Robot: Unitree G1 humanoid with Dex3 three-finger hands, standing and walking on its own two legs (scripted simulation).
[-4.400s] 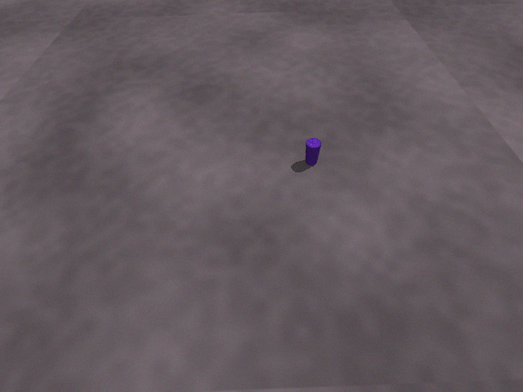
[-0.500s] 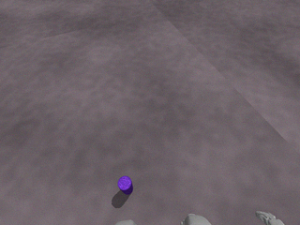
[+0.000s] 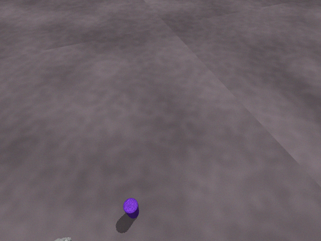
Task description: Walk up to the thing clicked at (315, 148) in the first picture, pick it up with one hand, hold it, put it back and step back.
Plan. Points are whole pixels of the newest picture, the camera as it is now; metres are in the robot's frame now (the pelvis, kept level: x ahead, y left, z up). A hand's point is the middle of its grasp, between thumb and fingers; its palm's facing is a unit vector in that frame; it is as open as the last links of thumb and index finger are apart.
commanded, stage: walk up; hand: left
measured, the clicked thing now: (132, 209) +0.40 +0.19 -0.71
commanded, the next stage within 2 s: stand in 0.50 s
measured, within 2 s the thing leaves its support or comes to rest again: neither
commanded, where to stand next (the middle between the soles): +0.08 +0.00 m, yaw +0 degrees
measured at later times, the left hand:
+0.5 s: hand out of the picture +0.07 +0.25 -0.15, palm faces +0.02 -0.94 -0.34, open 7.4 cm
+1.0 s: hand out of the picture +0.10 +0.25 -0.15, palm faces +0.00 -0.94 -0.34, open 7.4 cm
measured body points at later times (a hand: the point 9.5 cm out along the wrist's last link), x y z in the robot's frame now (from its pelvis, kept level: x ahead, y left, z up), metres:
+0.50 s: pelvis +0.01 +0.00 +0.00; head +0.02 +0.00 +0.45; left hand +0.07 +0.30 -0.13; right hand +0.10 -0.30 -0.13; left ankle +0.02 +0.13 -0.74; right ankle +0.04 -0.14 -0.74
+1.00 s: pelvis +0.03 -0.01 +0.00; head +0.04 -0.01 +0.45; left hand +0.10 +0.30 -0.13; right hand +0.11 -0.31 -0.13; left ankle +0.02 +0.13 -0.74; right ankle +0.04 -0.14 -0.74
